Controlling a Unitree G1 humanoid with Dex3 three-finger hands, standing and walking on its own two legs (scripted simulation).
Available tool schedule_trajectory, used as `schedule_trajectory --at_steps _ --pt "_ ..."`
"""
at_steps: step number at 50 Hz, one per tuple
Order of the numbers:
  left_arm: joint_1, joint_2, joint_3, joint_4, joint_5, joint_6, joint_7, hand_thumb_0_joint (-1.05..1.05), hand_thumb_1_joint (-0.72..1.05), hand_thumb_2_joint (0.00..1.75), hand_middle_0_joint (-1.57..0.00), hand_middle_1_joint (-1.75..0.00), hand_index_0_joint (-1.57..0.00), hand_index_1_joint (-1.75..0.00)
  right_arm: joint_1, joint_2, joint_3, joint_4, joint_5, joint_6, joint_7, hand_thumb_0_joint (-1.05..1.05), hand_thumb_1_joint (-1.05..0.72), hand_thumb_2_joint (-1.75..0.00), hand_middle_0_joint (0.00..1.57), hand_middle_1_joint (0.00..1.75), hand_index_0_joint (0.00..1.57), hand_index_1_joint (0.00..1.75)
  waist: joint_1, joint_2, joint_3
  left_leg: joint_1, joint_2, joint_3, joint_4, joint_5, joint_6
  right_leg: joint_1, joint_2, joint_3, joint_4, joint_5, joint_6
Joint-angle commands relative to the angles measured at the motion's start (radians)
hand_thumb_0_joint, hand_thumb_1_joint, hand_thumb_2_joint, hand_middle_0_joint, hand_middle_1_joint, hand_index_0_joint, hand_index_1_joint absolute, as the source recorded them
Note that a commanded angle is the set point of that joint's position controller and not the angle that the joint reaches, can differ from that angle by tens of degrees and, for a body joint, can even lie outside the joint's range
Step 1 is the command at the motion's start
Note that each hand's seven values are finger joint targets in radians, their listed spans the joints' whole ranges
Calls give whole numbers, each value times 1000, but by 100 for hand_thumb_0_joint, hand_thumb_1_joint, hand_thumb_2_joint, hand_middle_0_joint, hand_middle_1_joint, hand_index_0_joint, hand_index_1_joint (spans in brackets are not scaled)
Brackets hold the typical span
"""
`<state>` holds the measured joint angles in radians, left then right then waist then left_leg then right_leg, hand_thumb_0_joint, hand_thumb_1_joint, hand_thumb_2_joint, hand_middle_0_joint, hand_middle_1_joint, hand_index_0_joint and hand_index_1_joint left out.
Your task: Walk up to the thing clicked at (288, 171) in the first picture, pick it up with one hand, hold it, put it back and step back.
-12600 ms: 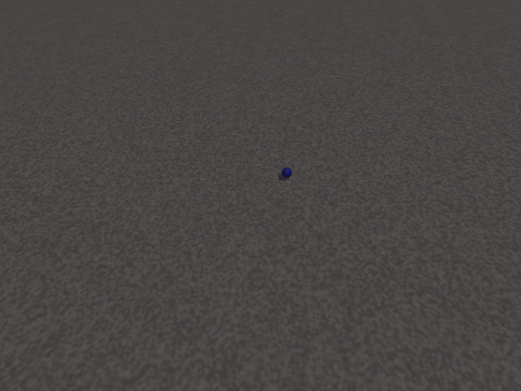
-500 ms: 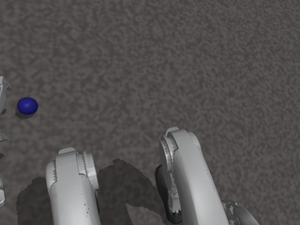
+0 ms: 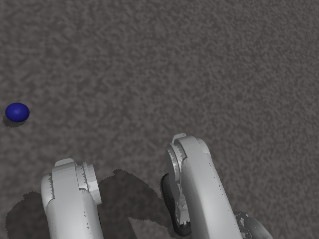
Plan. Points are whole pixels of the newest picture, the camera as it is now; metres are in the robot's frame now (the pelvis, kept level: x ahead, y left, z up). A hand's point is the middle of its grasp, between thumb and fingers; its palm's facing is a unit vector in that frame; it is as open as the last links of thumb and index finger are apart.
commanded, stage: rise first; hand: left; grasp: from above
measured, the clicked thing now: (17, 112) +0.47 +0.32 -0.28
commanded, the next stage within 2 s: approach in 0.82 s
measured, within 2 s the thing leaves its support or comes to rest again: neither
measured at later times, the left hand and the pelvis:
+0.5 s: hand out of the picture +0.43 +0.35 -0.17, palm faces -0.43 -0.11 -0.89, open 14.2 cm; pelvis +0.00 +0.00 +0.00, yaw +0 degrees
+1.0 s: hand out of the picture +0.43 +0.36 -0.16, palm faces -0.44 -0.10 -0.89, open 14.0 cm; pelvis +0.00 +0.00 +0.00, yaw +0 degrees
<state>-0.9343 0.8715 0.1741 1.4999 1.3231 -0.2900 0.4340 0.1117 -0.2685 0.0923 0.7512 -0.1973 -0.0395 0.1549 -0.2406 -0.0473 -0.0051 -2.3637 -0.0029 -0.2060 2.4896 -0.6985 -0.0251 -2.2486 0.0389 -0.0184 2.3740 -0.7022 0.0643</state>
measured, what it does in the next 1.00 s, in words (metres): stands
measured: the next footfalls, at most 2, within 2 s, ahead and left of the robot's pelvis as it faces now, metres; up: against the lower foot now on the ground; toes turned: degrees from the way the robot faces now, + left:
none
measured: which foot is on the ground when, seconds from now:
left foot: down 0.00-1.00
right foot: down 0.00-1.00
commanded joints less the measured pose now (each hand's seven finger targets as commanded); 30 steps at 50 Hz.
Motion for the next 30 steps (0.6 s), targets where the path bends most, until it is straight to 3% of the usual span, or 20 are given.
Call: schedule_trajectory --at_steps 1,6,7,11,19,25,27,29,30 --pt "-291 286 37 -148 -17 -7 32 0 -58 104 -7 -102 -6 -103 187 -280 -86 -4 1 -1 -8 0 -90 -90 20 30 20 30 1 407 -673 589 2 133 -274 207 33 259 14 -166 -196 241 -88" --pt "-305 292 38 -145 -18 -7 26 0 -58 103 -7 -102 -6 -103 188 -287 -82 -12 0 2 -6 0 -90 -90 20 30 20 30 -4 416 -663 594 2 122 -284 206 29 236 11 -173 -182 237 -89" --pt "-292 278 19 -129 -14 -3 22 0 -58 104 -7 -102 -6 -104 192 -284 -79 -12 -1 1 -5 0 -90 -90 20 30 20 30 -9 425 -640 591 2 127 -281 207 31 240 11 -170 -189 241 -87" --pt "-303 289 27 -167 -21 -9 8 0 -58 104 -7 -101 -6 -102 192 -288 -81 -15 0 4 -5 0 -90 -90 20 30 20 30 1 423 -668 591 1 128 -283 201 30 256 9 -168 -196 237 -86" --pt "-290 283 18 -140 -30 -11 -6 0 -57 103 -7 -103 -7 -103 200 -282 -75 -19 6 9 -4 0 -90 -90 20 30 20 30 -8 363 -643 540 -1 133 -268 198 40 283 14 -163 -215 248 -84" --pt "-310 298 23 -166 -18 -19 1 0 -57 103 -8 -101 -7 -102 187 -280 -73 -23 12 13 -10 0 -90 -90 20 30 20 30 8 386 -662 559 -4 136 -285 176 36 273 16 -160 -219 221 -90" --pt "-329 299 22 -167 -22 -16 1 0 -57 103 -9 -100 -7 -102 189 -284 -75 -27 13 11 -11 0 -90 -90 20 30 20 30 -2 402 -651 565 -1 129 -294 166 33 251 11 -167 -210 209 -90" --pt "-300 266 -4 -112 -14 -10 -4 0 -57 103 -9 -101 -7 -102 189 -279 -75 -23 12 10 -10 0 -90 -90 20 30 20 30 -12 382 -625 558 -1 129 -294 155 34 237 14 -167 -215 202 -93" --pt "-332 281 -3 -147 -15 -12 -5 0 -58 103 -9 -101 -7 -102 191 -280 -75 -22 14 9 -11 0 -90 -90 20 30 20 30 -15 388 -628 559 -1 130 -295 155 35 243 14 -166 -219 202 -91"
